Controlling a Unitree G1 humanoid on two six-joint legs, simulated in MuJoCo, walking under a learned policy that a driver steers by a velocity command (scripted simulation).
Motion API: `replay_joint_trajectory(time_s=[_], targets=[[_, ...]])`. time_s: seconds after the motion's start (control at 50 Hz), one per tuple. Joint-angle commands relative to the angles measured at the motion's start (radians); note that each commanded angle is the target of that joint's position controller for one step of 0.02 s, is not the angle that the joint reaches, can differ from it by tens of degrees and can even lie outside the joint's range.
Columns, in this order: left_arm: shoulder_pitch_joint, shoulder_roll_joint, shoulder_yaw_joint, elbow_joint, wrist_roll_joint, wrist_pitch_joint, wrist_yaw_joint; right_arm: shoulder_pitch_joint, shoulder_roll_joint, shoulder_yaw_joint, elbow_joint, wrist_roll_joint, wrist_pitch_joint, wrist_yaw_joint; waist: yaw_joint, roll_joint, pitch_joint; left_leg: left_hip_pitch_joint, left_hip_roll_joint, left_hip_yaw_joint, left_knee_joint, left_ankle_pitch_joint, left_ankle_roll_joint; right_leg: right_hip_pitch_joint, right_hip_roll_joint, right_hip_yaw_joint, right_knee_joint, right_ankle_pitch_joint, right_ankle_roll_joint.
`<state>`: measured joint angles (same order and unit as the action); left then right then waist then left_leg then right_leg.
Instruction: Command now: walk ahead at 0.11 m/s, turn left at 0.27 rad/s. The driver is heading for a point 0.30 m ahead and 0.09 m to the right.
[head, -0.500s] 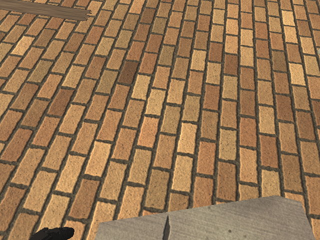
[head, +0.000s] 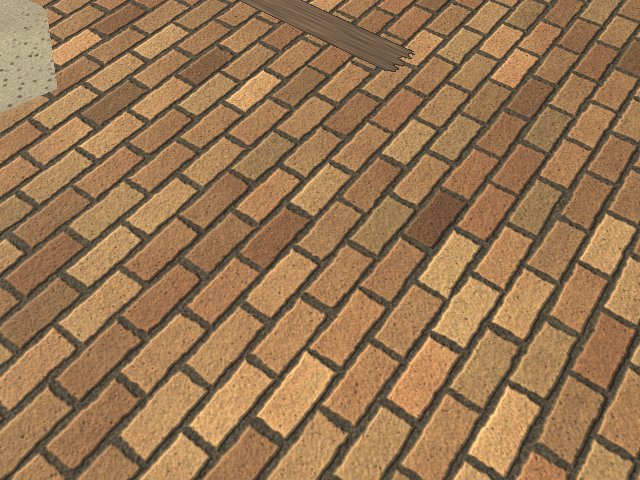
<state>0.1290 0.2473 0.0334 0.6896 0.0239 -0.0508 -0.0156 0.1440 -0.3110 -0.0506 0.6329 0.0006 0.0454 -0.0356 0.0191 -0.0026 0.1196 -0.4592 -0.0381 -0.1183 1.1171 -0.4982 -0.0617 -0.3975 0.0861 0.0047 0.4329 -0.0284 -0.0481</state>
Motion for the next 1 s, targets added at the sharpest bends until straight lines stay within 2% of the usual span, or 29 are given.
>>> replay_joint_trajectory(time_s=[0.02,0.04,0.06,0.1,0.14,0.18,0.2,0.22,0.24,0.26,0.28,0.34,0.4,0.46,0.52,0.58,0.6,0.62,0.64,0.66,0.68,0.72,0.78,0.86,0.9,0.92,0.94,0.98,1.0], targets=[[-0.035,0.134,0.033,-0.046,-0.007,-0.009,0.000,0.122,-0.034,-0.002,-0.015,-0.013,-0.014,-0.007,-0.043,-0.088,-0.267,0.108,0.042,0.027,-0.217,0.035,0.003,0.188,-0.263,0.273,-0.132,0.233,-0.181],[-0.031,0.147,0.037,-0.040,-0.012,-0.002,0.001,0.111,-0.045,-0.003,-0.011,-0.009,-0.011,-0.006,-0.035,-0.093,-0.278,0.133,0.047,0.029,-0.263,0.074,0.009,0.189,-0.275,0.279,-0.141,0.167,-0.185],[-0.019,0.153,0.037,-0.034,-0.017,0.004,-0.001,0.121,-0.052,-0.003,-0.001,-0.005,-0.007,-0.003,-0.033,-0.087,-0.301,0.178,0.054,0.034,-0.313,0.106,0.023,0.164,-0.271,0.285,-0.184,-0.129,-0.176],[-0.017,0.234,0.059,-0.032,-0.046,0.022,0.001,0.136,-0.097,-0.016,0.002,0.000,-0.008,0.013,-0.045,-0.172,-0.249,0.244,0.023,0.103,-0.370,0.099,0.057,0.053,-0.283,0.339,-0.302,-0.560,-0.157],[-0.024,0.229,0.056,-0.028,-0.057,0.030,0.009,0.173,-0.101,-0.017,0.032,-0.005,-0.025,0.025,-0.078,-0.175,-0.192,0.345,0.014,0.147,-0.484,0.127,0.107,-0.045,-0.275,0.321,-0.338,-0.660,-0.109],[-0.054,0.193,0.050,-0.044,-0.057,0.030,0.018,0.299,-0.088,-0.011,0.100,-0.036,-0.045,0.024,-0.140,-0.156,-0.158,0.522,-0.002,0.203,-0.662,0.154,0.160,-0.160,-0.193,0.207,-0.290,-0.620,-0.003],[-0.094,0.130,0.035,-0.069,-0.054,0.025,0.018,0.383,-0.101,-0.013,0.136,-0.041,-0.057,0.017,-0.172,-0.009,-0.133,0.634,0.111,0.040,-0.807,0.043,0.211,-0.307,-0.113,0.110,-0.044,-0.560,0.057],[-0.087,0.044,0.011,-0.099,-0.063,0.001,0.008,0.303,-0.167,-0.035,0.111,-0.016,-0.067,0.015,-0.128,0.268,-0.107,0.623,0.389,-0.388,-0.916,-0.245,0.314,-0.506,-0.024,-0.042,0.319,-0.428,0.069],[-0.099,0.126,0.033,-0.105,-0.067,-0.020,0.004,0.223,-0.164,-0.035,0.072,-0.011,-0.094,0.010,-0.099,0.170,-0.033,0.485,0.447,-0.531,-0.989,-0.317,0.369,-0.584,-0.098,0.094,0.477,-0.346,0.039],[-0.045,0.141,0.040,-0.091,-0.075,-0.026,-0.003,0.149,-0.130,-0.027,0.049,-0.011,-0.120,0.005,-0.042,0.141,-0.016,0.472,0.423,-0.448,-0.987,-0.233,0.328,-0.613,-0.102,0.145,0.545,-0.245,0.023],[0.009,0.140,0.040,-0.062,-0.065,-0.025,-0.005,0.137,-0.100,-0.022,0.039,-0.004,-0.138,0.007,-0.029,0.125,-0.053,0.503,0.382,-0.350,-0.971,-0.151,0.281,-0.603,-0.104,0.160,0.570,-0.193,0.029],[0.025,0.137,0.047,-0.044,-0.038,-0.014,-0.013,0.206,-0.100,-0.021,0.055,-0.010,-0.155,0.013,-0.048,0.098,-0.083,0.456,0.308,-0.135,-0.989,0.014,0.221,-0.504,-0.103,0.125,0.604,-0.049,0.074],[-0.043,0.098,0.032,-0.067,-0.034,-0.005,-0.021,0.232,-0.088,-0.013,0.081,-0.019,-0.140,0.014,-0.065,0.088,-0.016,0.359,0.260,0.027,-0.994,0.296,0.228,-0.399,-0.118,0.064,0.472,0.018,0.102],[-0.145,0.049,0.005,-0.104,-0.031,-0.014,-0.044,0.263,-0.129,-0.022,0.108,-0.003,-0.117,0.013,-0.107,0.104,0.003,0.279,0.236,0.114,-0.966,0.443,0.216,-0.219,-0.125,-0.026,0.272,0.085,0.099],[-0.158,0.080,0.013,-0.117,-0.039,-0.019,-0.058,0.296,-0.164,-0.032,0.142,0.010,-0.101,0.022,-0.106,0.133,-0.001,0.354,0.269,0.093,-0.893,0.563,0.207,-0.156,-0.106,-0.038,0.162,0.012,0.061],[0.034,0.149,0.044,-0.050,-0.017,-0.027,-0.043,0.263,-0.157,-0.033,0.156,0.021,-0.097,0.019,0.008,0.135,-0.124,0.401,0.234,0.117,-0.652,0.868,0.147,0.098,-0.050,-0.061,0.037,0.061,-0.011],[0.139,0.209,0.061,-0.024,-0.012,-0.028,-0.029,0.291,-0.125,-0.022,0.152,0.007,-0.105,0.017,0.049,0.081,-0.219,0.309,0.178,0.164,-0.479,0.797,0.098,0.309,-0.114,-0.011,0.060,0.354,-0.042],[0.241,0.305,0.076,-0.016,0.020,-0.017,-0.014,0.401,-0.030,0.013,0.126,-0.025,-0.122,0.025,0.037,-0.158,-0.444,-0.026,0.087,0.168,-0.125,0.338,0.019,0.755,-0.392,0.302,0.176,0.709,-0.208],[0.278,0.256,0.063,0.006,0.003,0.000,-0.012,0.441,-0.029,0.019,0.165,-0.005,-0.127,0.030,0.048,-0.267,-0.640,-0.061,0.003,0.042,0.097,-0.193,-0.017,0.783,-0.519,0.554,0.060,0.693,-0.324],[0.218,0.217,0.051,0.002,-0.012,0.011,-0.013,0.361,-0.128,-0.013,0.166,0.028,-0.118,0.031,0.061,-0.167,-0.553,-0.081,0.055,-0.013,0.166,-0.186,-0.011,0.651,-0.456,0.441,0.015,0.530,-0.277],[0.135,0.178,0.040,0.006,-0.022,0.014,-0.009,0.276,-0.114,-0.010,0.144,0.034,-0.108,0.025,0.038,-0.133,-0.411,-0.149,0.091,0.033,0.149,-0.150,-0.003,0.540,-0.405,0.343,-0.005,0.404,-0.235],[0.010,0.109,0.018,0.007,-0.020,0.011,-0.006,0.228,-0.077,-0.007,0.139,0.002,-0.072,-0.004,-0.023,-0.084,-0.256,-0.066,0.146,0.046,-0.020,-0.035,-0.006,0.247,-0.329,0.230,-0.083,0.246,-0.178],[-0.064,0.117,0.026,0.022,0.004,0.008,-0.006,0.286,-0.017,0.006,0.163,-0.009,-0.045,-0.020,-0.077,-0.131,-0.226,0.144,0.122,0.083,-0.235,0.037,-0.008,0.040,-0.294,0.152,-0.148,0.193,-0.187],[-0.086,0.110,0.023,0.052,-0.014,0.022,0.007,0.263,-0.020,0.004,0.176,-0.014,-0.039,-0.008,-0.082,-0.116,-0.237,0.324,0.093,0.108,-0.505,0.336,0.027,-0.013,-0.270,0.130,-0.150,-0.136,-0.147],[-0.059,0.058,0.002,0.081,-0.011,0.028,0.007,0.219,-0.037,0.000,0.155,-0.039,-0.036,-0.004,-0.078,-0.073,-0.169,0.381,0.113,0.070,-0.620,0.377,0.063,-0.084,-0.209,0.121,-0.135,-0.422,-0.056],[-0.025,0.053,-0.002,0.092,-0.003,0.030,0.004,0.175,-0.092,-0.007,0.121,-0.038,-0.035,-0.009,-0.041,0.013,-0.108,0.315,0.191,-0.018,-0.720,0.335,0.098,-0.078,-0.150,0.087,-0.074,-0.480,-0.001],[0.037,0.038,-0.002,0.103,-0.009,0.035,0.009,0.100,-0.122,-0.015,0.128,-0.028,-0.036,-0.011,0.034,0.177,-0.091,0.136,0.196,-0.028,-0.761,0.082,0.131,0.060,-0.091,0.013,-0.035,-0.374,0.031],[0.014,0.088,0.010,0.126,-0.007,0.045,0.025,0.067,-0.035,0.004,0.130,-0.035,-0.051,-0.004,0.009,0.168,-0.043,0.043,0.144,-0.002,-0.806,-0.050,0.096,0.146,-0.090,0.001,0.010,-0.263,0.049],[0.020,0.088,0.010,0.140,-0.007,0.049,0.031,0.067,-0.031,0.006,0.135,-0.031,-0.061,-0.002,0.007,0.145,-0.046,0.068,0.128,0.017,-0.784,0.034,0.078,0.147,-0.101,0.014,0.003,-0.238,0.040]])
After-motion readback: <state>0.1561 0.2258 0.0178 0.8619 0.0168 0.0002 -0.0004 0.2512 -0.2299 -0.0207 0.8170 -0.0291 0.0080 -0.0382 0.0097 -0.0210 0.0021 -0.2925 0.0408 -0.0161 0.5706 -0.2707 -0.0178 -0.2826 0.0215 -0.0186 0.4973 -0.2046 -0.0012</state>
